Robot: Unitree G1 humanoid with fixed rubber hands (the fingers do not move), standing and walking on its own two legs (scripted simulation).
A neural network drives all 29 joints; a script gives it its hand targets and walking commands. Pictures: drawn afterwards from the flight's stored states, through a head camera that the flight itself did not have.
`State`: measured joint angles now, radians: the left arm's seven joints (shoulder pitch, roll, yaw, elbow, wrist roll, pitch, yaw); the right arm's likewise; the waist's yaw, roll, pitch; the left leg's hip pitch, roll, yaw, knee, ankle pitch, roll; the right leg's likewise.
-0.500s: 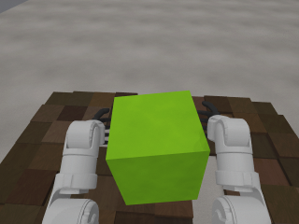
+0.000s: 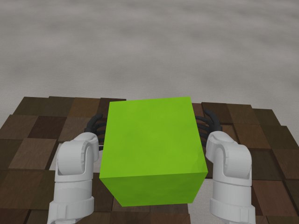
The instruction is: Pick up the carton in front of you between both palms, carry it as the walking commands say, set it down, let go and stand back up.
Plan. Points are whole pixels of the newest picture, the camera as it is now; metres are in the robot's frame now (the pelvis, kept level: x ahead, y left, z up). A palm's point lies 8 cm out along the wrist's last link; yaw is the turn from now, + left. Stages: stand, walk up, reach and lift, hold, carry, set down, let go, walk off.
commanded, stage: carry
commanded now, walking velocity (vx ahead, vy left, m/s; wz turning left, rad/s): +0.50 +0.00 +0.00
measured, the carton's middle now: (153, 155) +0.32 -0.01 +0.00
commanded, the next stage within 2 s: none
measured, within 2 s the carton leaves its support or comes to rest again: neither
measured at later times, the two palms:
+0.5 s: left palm (102, 49) +0.64 +0.17 +0.14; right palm (189, 42) +0.68 -0.12 +0.16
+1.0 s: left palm (112, 25) +0.97 +0.19 +0.07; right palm (173, 23) +0.99 -0.10 +0.09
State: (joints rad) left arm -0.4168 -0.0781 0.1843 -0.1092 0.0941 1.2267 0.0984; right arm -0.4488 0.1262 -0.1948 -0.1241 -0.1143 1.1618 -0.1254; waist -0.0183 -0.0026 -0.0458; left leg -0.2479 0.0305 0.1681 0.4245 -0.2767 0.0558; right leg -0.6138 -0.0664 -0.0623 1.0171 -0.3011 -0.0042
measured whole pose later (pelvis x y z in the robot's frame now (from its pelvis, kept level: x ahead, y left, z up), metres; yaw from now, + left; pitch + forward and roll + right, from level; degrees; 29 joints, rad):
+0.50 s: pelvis +0.30 -0.01 +0.01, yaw +4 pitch +5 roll -1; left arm -0.64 -0.03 0.18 0.05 0.06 1.23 0.14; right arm -0.68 0.02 -0.22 0.03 -0.09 1.18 -0.12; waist 0.05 0.01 -0.06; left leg -0.55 0.04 0.06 0.62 -0.12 0.01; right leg -0.22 -0.04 -0.17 0.47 -0.32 -0.01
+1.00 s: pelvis +0.62 +0.04 -0.04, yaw +3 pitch +3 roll -4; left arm -0.61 -0.04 0.17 0.05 0.09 1.25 0.14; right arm -0.64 0.01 -0.21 0.07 -0.05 1.14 -0.14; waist -0.04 0.05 -0.01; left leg -0.08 0.05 0.09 0.69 -0.42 0.05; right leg -0.64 0.05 -0.19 0.68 -0.20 -0.19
